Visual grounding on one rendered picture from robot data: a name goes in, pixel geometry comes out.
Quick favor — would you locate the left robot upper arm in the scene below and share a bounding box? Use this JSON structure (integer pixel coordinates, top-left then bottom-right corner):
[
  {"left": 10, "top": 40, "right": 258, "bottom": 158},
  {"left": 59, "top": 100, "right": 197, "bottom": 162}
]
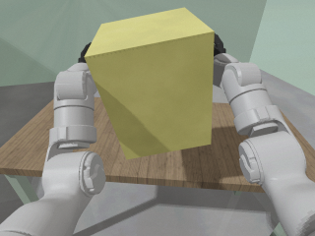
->
[{"left": 0, "top": 150, "right": 106, "bottom": 236}]

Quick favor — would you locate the right robot hand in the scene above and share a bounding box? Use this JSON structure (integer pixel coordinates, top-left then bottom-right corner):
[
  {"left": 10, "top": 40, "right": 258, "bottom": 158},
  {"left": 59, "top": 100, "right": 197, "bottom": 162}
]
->
[{"left": 214, "top": 33, "right": 226, "bottom": 56}]

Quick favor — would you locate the right robot forearm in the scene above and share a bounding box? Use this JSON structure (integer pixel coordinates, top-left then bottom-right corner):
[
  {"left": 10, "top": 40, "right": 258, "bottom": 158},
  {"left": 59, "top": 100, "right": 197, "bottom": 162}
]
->
[{"left": 213, "top": 53, "right": 307, "bottom": 172}]

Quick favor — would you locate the carton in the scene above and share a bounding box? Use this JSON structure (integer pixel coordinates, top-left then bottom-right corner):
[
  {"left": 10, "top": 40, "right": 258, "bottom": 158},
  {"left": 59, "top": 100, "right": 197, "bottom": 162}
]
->
[{"left": 84, "top": 7, "right": 215, "bottom": 160}]

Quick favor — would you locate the left robot forearm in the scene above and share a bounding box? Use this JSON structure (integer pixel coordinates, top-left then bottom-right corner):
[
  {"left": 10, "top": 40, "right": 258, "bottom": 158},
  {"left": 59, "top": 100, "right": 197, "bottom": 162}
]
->
[{"left": 41, "top": 62, "right": 97, "bottom": 190}]

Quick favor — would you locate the left robot hand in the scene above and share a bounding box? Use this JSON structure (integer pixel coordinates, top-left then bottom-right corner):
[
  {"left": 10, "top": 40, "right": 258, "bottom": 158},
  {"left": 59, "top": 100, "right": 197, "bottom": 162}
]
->
[{"left": 78, "top": 42, "right": 92, "bottom": 63}]

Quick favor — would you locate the right robot upper arm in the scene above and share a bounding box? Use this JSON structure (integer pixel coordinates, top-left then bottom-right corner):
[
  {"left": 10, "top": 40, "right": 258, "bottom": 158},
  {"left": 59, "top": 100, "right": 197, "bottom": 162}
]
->
[{"left": 238, "top": 131, "right": 315, "bottom": 236}]

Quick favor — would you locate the table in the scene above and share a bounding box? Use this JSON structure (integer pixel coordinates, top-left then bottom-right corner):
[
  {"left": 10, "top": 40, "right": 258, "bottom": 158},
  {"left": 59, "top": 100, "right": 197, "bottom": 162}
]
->
[{"left": 0, "top": 97, "right": 315, "bottom": 236}]

